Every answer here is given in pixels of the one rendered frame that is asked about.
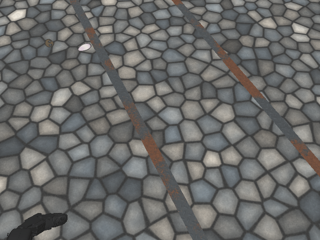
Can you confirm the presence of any left robot hand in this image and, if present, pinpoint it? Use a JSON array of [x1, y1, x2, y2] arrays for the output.
[[6, 213, 68, 240]]

